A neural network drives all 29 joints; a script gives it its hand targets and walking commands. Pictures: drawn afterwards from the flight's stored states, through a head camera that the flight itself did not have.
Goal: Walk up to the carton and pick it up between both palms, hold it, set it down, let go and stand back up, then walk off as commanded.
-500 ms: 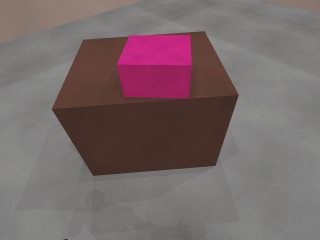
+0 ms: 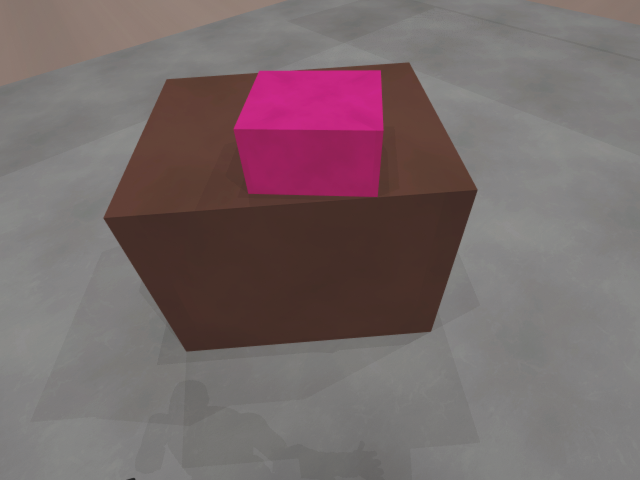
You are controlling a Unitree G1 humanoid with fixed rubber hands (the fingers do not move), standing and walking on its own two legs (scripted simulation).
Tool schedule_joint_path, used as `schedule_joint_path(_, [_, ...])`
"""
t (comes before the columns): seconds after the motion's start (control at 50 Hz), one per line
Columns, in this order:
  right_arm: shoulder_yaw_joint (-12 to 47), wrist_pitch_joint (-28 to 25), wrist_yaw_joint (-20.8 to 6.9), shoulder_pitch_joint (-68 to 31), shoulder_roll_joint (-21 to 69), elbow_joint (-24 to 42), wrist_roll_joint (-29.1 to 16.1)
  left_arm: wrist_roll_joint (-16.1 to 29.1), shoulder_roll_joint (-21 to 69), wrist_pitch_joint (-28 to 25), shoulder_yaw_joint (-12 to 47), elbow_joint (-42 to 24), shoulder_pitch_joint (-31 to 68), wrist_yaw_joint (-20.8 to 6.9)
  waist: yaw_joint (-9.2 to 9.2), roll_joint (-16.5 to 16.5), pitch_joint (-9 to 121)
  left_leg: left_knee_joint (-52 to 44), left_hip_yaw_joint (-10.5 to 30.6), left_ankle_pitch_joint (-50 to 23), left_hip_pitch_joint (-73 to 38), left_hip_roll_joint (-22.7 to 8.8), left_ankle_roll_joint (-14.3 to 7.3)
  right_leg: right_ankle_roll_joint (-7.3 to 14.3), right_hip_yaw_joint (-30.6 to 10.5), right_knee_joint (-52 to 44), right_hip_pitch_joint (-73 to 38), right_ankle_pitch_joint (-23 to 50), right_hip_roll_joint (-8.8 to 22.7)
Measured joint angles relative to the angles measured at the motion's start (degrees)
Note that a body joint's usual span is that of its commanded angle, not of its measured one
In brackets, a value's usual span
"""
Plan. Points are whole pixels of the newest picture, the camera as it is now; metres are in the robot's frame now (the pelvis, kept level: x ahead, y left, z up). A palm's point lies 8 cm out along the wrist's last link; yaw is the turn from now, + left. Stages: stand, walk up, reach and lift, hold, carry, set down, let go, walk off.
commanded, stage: stand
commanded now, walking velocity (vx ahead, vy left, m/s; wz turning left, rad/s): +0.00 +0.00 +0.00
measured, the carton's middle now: (315, 131) +0.89 +0.00 -0.04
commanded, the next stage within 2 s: none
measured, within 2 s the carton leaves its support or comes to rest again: neither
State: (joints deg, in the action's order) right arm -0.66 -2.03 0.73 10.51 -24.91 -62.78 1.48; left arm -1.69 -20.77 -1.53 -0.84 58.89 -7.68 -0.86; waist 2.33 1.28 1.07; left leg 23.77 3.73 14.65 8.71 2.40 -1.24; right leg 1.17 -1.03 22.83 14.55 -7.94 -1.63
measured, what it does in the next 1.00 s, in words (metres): stands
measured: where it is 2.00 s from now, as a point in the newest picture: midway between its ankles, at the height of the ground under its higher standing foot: outside the picture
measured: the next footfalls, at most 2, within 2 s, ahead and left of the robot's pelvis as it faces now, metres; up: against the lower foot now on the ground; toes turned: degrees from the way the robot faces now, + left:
none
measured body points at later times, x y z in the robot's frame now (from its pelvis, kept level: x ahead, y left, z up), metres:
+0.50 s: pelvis +0.00 +0.00 +0.00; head -0.01 -0.01 +0.45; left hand +0.11 +0.30 -0.11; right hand +0.05 -0.34 -0.12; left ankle -0.02 +0.11 -0.74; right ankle +0.05 -0.11 -0.74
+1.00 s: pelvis +0.00 +0.00 +0.00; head -0.01 -0.01 +0.45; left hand +0.11 +0.30 -0.11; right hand +0.05 -0.34 -0.12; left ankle -0.02 +0.11 -0.74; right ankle +0.05 -0.11 -0.74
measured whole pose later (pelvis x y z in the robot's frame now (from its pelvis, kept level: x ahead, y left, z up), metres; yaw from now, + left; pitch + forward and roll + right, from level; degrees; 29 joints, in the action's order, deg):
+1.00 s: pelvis +0.00 +0.00 +0.00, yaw +0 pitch +0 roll +0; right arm -0.7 -2.0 0.7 10.5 -24.9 -62.8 1.5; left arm -1.7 -20.8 -1.5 -0.8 58.9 -7.7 -0.9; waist 2.3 1.2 1.1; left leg 23.8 3.7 14.6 8.7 2.4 -1.2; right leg 1.1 -1.0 22.8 14.5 -7.9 -1.6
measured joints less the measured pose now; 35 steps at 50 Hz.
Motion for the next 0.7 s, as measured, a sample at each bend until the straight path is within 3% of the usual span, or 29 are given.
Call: schedule_joint_path(0.7, [0.01,0.0,0.0,0.0,0.0,0.0,0.0,0.0,0.0,0.0,0.0,0.03,0.0,0.0,0.0,-0.05,-0.01,0.0,0.0,-0.01,0.0,0.0,0.0,-0.02,0.0,-0.03,-0.02,0.02,0.01])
